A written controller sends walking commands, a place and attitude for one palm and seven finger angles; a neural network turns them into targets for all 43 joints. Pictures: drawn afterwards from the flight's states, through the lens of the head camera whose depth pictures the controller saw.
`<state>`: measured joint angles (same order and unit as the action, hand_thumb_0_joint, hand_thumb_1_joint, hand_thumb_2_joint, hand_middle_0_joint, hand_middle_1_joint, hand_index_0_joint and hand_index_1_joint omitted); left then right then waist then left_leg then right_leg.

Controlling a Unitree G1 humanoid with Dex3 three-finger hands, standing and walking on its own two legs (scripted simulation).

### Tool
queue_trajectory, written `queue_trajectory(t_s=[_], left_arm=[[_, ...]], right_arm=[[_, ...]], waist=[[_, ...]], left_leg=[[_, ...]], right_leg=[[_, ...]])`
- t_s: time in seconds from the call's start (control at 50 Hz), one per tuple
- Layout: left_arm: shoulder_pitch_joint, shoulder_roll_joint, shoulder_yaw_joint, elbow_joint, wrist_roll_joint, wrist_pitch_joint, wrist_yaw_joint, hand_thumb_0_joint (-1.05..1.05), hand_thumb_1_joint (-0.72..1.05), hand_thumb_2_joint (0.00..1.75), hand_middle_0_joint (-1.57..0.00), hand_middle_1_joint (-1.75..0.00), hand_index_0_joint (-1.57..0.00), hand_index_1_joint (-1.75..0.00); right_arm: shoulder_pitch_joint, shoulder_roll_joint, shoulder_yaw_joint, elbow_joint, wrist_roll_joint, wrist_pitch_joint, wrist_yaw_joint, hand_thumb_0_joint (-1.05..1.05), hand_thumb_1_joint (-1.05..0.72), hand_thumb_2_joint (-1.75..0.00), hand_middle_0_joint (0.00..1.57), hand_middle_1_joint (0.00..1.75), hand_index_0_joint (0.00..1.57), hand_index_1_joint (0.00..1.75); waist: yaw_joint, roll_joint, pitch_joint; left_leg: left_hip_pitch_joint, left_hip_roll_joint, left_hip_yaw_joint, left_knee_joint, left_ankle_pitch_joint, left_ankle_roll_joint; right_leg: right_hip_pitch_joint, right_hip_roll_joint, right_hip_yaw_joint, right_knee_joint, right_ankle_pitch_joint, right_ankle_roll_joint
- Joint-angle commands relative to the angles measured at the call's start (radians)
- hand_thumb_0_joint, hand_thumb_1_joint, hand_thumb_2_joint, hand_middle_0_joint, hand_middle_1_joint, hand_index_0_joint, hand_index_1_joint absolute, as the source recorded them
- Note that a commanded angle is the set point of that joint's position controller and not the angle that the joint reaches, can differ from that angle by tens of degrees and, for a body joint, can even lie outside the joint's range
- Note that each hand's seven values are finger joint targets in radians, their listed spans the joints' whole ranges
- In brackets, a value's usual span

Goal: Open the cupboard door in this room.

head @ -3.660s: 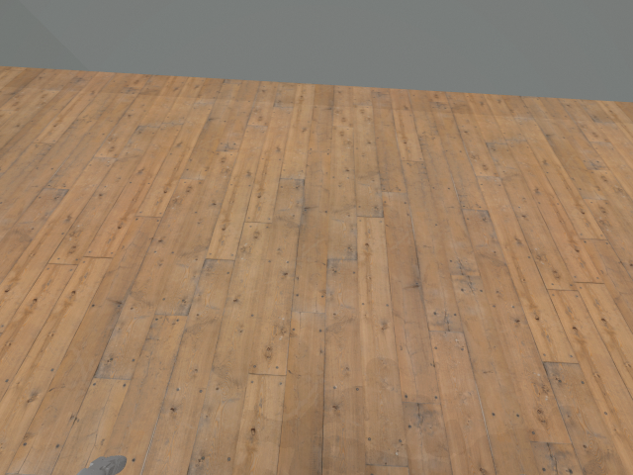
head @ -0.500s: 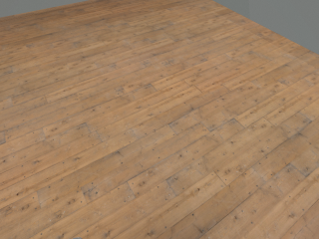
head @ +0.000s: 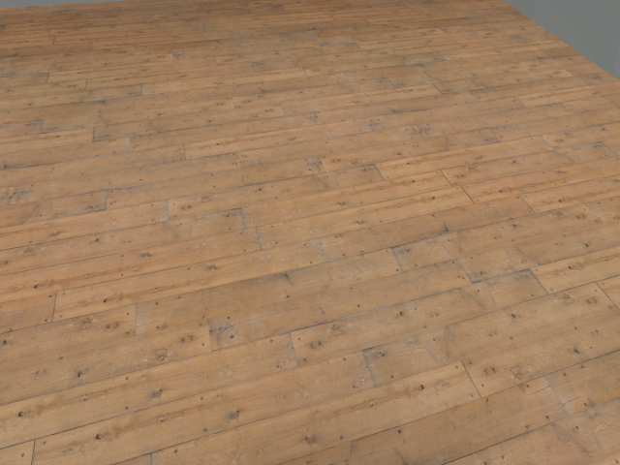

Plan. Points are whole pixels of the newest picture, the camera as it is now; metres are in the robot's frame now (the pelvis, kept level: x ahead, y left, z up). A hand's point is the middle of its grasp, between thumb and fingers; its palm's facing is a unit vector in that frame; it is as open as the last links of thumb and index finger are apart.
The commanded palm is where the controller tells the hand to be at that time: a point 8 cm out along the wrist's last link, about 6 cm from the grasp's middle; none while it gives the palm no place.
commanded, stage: turn or walk to find it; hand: left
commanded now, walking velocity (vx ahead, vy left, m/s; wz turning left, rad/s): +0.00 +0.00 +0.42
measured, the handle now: out of the picture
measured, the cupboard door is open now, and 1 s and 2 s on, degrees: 0 0 0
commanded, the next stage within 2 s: none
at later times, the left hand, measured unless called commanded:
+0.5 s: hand out of the picture +0.04 +0.20 -0.14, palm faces +0.20 -0.94 -0.27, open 7.4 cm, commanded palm none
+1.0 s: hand out of the picture -0.14 +0.21 -0.18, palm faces +0.45 -0.86 -0.25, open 7.4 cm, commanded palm none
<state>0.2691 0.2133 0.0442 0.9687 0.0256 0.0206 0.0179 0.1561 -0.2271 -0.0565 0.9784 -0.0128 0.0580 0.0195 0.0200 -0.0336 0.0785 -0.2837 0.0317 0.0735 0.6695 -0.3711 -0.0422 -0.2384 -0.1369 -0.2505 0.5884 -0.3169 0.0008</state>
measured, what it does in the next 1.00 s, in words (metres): steps on the spot, turning left: left foot, then right foot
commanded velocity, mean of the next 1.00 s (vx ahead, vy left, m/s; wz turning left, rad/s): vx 0.00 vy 0.00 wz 0.42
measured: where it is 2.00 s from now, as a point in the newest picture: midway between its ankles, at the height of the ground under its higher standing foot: outside the picture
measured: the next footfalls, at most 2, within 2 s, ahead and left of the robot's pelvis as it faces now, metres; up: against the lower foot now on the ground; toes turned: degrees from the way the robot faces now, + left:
left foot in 0.02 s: +0.03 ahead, +0.12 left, +0.00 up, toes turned +5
right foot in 0.46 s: +0.03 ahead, -0.11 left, +0.00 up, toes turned +7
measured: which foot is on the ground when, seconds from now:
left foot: up 0.00-0.00, down 0.02-0.46, up 0.48-0.90, down 0.92-1.00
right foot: down 0.00-0.02, up 0.04-0.44, down 0.46-0.92, up 0.94-1.00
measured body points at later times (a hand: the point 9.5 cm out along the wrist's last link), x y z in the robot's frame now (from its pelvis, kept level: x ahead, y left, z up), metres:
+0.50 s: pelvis -0.03 -0.02 +0.00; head -0.01 -0.04 +0.45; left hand +0.03 +0.24 -0.12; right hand +0.06 -0.25 -0.16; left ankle -0.01 +0.12 -0.72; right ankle -0.01 -0.12 -0.73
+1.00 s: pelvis -0.07 +0.00 +0.00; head -0.05 +0.04 +0.44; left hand -0.16 +0.25 -0.16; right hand +0.12 -0.19 -0.13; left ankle -0.12 +0.10 -0.73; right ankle -0.03 -0.12 -0.69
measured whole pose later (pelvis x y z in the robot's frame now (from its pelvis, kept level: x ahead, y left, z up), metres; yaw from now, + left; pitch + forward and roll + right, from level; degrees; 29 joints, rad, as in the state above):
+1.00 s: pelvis -0.07 +0.00 +0.00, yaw +24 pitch +0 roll +0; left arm 0.26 0.26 0.07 0.99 0.02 0.07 0.02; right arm 0.15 -0.20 -0.04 0.95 -0.02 0.02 0.01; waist 0.02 -0.07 0.07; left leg -0.26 0.01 0.06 0.59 -0.33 0.02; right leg -0.41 -0.13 -0.12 0.92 -0.50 0.05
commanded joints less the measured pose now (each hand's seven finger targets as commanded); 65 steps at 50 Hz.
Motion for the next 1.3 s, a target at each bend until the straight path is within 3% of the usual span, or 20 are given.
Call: queue_trajectory(t_s=[0.0,0.02,0.04,0.14,0.3,0.4,0.42,0.44,0.46,0.5,0.54,0.6,0.78,0.86,0.9,0.92,1.02,1.18,1.24,1.28], left_arm=[[0.011,0.092,0.036,-0.103,-0.014,0.003,0.003,0.0,0.9,0.9,-0.2,-0.3,-0.2,-0.3],[-0.066,0.109,0.026,-0.127,-0.003,0.015,0.008,0.0,0.9,0.9,-0.2,-0.3,-0.2,-0.3],[-0.093,0.095,0.034,-0.119,-0.002,0.02,0.01,0.0,0.9,0.9,-0.2,-0.3,-0.2,-0.3],[-0.018,0.106,0.04,-0.059,-0.008,0.016,-0.006,0.0,0.9,0.9,-0.2,-0.3,-0.2,-0.3],[-0.096,0.078,0.032,-0.11,-0.014,0.014,0.002,0.0,0.9,0.9,-0.2,-0.3,-0.2,-0.3],[0.008,0.085,0.033,-0.097,-0.02,-0.004,0.01,0.0,0.9,0.9,-0.2,-0.3,-0.2,-0.3],[0.042,0.117,0.039,-0.091,-0.016,-0.015,0.014,0.0,0.9,0.9,-0.2,-0.3,-0.2,-0.3],[0.061,0.201,0.055,-0.092,0.001,-0.026,0.022,0.0,0.9,0.9,-0.2,-0.3,-0.2,-0.3],[0.03,0.245,0.06,-0.116,0.0,-0.023,0.02,0.0,0.9,0.9,-0.2,-0.3,-0.2,-0.3],[-0.062,0.188,0.053,-0.139,-0.005,-0.021,0.022,0.0,0.9,0.9,-0.2,-0.3,-0.2,-0.3],[-0.137,0.142,0.036,-0.15,-0.004,-0.026,0.02,0.0,0.9,0.9,-0.2,-0.3,-0.2,-0.3],[-0.068,0.132,0.033,-0.128,-0.004,-0.034,0.021,0.0,0.9,0.9,-0.2,-0.3,-0.2,-0.3],[0.035,0.203,0.056,-0.062,0.008,-0.022,0.017,0.0,0.9,0.9,-0.2,-0.3,-0.2,-0.3],[-0.012,0.194,0.059,-0.056,-0.006,-0.009,0.014,0.0,0.9,0.9,-0.2,-0.3,-0.2,-0.3],[-0.023,0.089,0.033,-0.116,-0.012,0.006,0.002,0.0,0.9,0.9,-0.2,-0.3,-0.2,-0.3],[-0.082,0.107,0.026,-0.13,-0.003,0.018,0.007,0.0,0.9,0.9,-0.2,-0.3,-0.2,-0.3],[-0.043,0.113,0.039,-0.065,-0.01,0.015,-0.008,0.0,0.9,0.9,-0.2,-0.3,-0.2,-0.3],[-0.086,0.08,0.028,-0.107,-0.015,0.012,-0.001,0.0,0.9,0.9,-0.2,-0.3,-0.2,-0.3],[-0.039,0.082,0.028,-0.104,-0.019,0.002,0.003,0.0,0.9,0.9,-0.2,-0.3,-0.2,-0.3],[0.037,0.1,0.034,-0.087,-0.016,-0.013,0.008,0.0,0.9,0.9,-0.2,-0.3,-0.2,-0.3]], right_arm=[[0.12,-0.239,-0.049,-0.063,-0.009,-0.043,-0.014,0.0,-0.9,-0.9,0.2,0.3,0.2,0.3],[0.159,-0.256,-0.053,-0.048,-0.008,-0.037,-0.02,0.0,-0.9,-0.9,0.2,0.3,0.2,0.3],[0.14,-0.233,-0.049,-0.044,-0.011,-0.042,-0.032,0.0,-0.9,-0.9,0.2,0.3,0.2,0.3],[0.019,-0.162,-0.025,-0.087,-0.003,-0.056,-0.041,0.0,-0.9,-0.9,0.2,0.3,0.2,0.3],[0.07,-0.174,-0.041,-0.078,-0.014,-0.04,-0.034,0.0,-0.9,-0.9,0.2,0.3,0.2,0.3],[0.037,-0.168,-0.049,-0.097,-0.009,-0.033,-0.026,0.0,-0.9,-0.9,0.2,0.3,0.2,0.3],[0.034,-0.141,-0.048,-0.102,-0.001,-0.033,-0.022,0.0,-0.9,-0.9,0.2,0.3,0.2,0.3],[0.052,-0.073,-0.037,-0.121,0.006,-0.034,-0.015,0.0,-0.9,-0.9,0.2,0.3,0.2,0.3],[0.04,-0.085,-0.045,-0.135,-0.005,-0.027,-0.016,0.0,-0.9,-0.9,0.2,0.3,0.2,0.3],[0.026,-0.111,-0.058,-0.106,-0.012,-0.003,-0.01,0.0,-0.9,-0.9,0.2,0.3,0.2,0.3],[0.086,-0.083,-0.051,-0.065,-0.014,0.001,0.001,0.0,-0.9,-0.9,0.2,0.3,0.2,0.3],[0.083,-0.078,-0.046,-0.055,-0.012,0.0,0.0,0.0,-0.9,-0.9,0.2,0.3,0.2,0.3],[-0.018,-0.056,-0.019,-0.074,0.004,-0.014,-0.006,0.0,-0.9,-0.9,0.2,0.3,0.2,0.3],[0.089,-0.084,-0.02,-0.05,0.002,-0.034,-0.01,0.0,-0.9,-0.9,0.2,0.3,0.2,0.3],[0.137,-0.254,-0.055,-0.058,-0.008,-0.042,-0.015,0.0,-0.9,-0.9,0.2,0.3,0.2,0.3],[0.16,-0.253,-0.055,-0.045,-0.007,-0.039,-0.024,0.0,-0.9,-0.9,0.2,0.3,0.2,0.3],[0.017,-0.165,-0.025,-0.079,-0.004,-0.053,-0.041,0.0,-0.9,-0.9,0.2,0.3,0.2,0.3],[0.05,-0.181,-0.04,-0.081,-0.013,-0.04,-0.035,0.0,-0.9,-0.9,0.2,0.3,0.2,0.3],[0.03,-0.179,-0.044,-0.092,-0.014,-0.035,-0.031,0.0,-0.9,-0.9,0.2,0.3,0.2,0.3],[0.013,-0.159,-0.046,-0.105,-0.004,-0.034,-0.027,0.0,-0.9,-0.9,0.2,0.3,0.2,0.3]], waist=[[-0.06,0.366,-0.123],[-0.094,0.281,-0.109],[-0.083,0.298,-0.104],[-0.019,0.17,-0.102],[-0.054,0.183,-0.082],[-0.002,0.163,-0.132],[0.016,0.098,-0.141],[0.019,-0.159,-0.151],[0.024,-0.265,-0.107],[-0.008,-0.164,-0.014],[-0.058,-0.078,0.009],[-0.027,-0.117,-0.028],[0.033,-0.168,-0.096],[-0.039,-0.094,-0.139],[-0.067,0.357,-0.12],[-0.09,0.265,-0.111],[-0.021,0.182,-0.085],[-0.049,0.186,-0.09],[-0.026,0.197,-0.1],[0.013,0.118,-0.134]], left_leg=[[0.282,0.351,-0.423,-0.353,0.56,0.178],[0.176,0.384,-0.429,-0.366,0.5,0.237],[0.161,0.334,-0.416,-0.368,0.47,0.228],[0.142,0.2,-0.252,-0.361,0.497,0.195],[0.113,0.198,-0.361,-0.352,0.423,0.222],[0.01,0.139,-0.373,-0.257,0.407,0.171],[-0.082,0.09,-0.336,-0.183,0.314,0.124],[-0.266,-0.042,-0.19,0.012,0.063,0.047],[-0.29,-0.088,-0.128,0.227,-0.176,0.019],[-0.271,-0.039,-0.17,0.476,-0.103,0.023],[-0.267,-0.015,-0.136,0.536,0.002,0.004],[-0.266,-0.006,-0.103,0.502,0.02,-0.022],[-0.124,-0.009,-0.008,0.12,-0.106,-0.015],[0.133,0.002,0.009,-0.252,0.154,0.012],[0.264,0.364,-0.431,-0.37,0.561,0.186],[0.199,0.383,-0.422,-0.365,0.536,0.229],[0.149,0.204,-0.239,-0.344,0.569,0.19],[0.142,0.199,-0.336,-0.325,0.509,0.219],[0.076,0.177,-0.366,-0.284,0.518,0.203],[-0.014,0.113,-0.333,-0.19,0.411,0.141]], right_leg=[[-0.324,0.001,0.063,0.304,-0.285,0.071],[-0.288,0.013,0.158,0.435,-0.327,0.059],[-0.328,0.019,0.207,0.503,-0.285,0.058],[-0.278,0.024,0.223,0.519,-0.076,0.077],[-0.188,0.07,0.22,0.265,-0.138,0.072],[0.057,0.105,0.199,-0.088,0.029,0.056],[0.175,0.055,0.245,-0.226,0.107,0.046],[0.288,-0.179,0.483,-0.315,0.121,-0.031],[0.143,-0.339,0.587,-0.354,0.124,-0.133],[-0.041,-0.268,0.523,-0.389,-0.016,-0.148],[-0.041,-0.18,0.348,-0.338,0.081,-0.108],[0.051,-0.168,0.279,-0.303,0.225,-0.111],[0.159,-0.224,0.241,-0.204,0.485,-0.149],[0.038,-0.189,0.146,-0.038,0.379,-0.048],[-0.33,0.013,0.084,0.323,-0.302,0.073],[-0.32,0.006,0.178,0.44,-0.297,0.063],[-0.289,0.024,0.219,0.519,-0.086,0.076],[-0.182,0.073,0.209,0.242,-0.135,0.075],[-0.063,0.1,0.2,0.071,-0.08,0.064],[0.113,0.084,0.203,-0.178,0.106,0.058]])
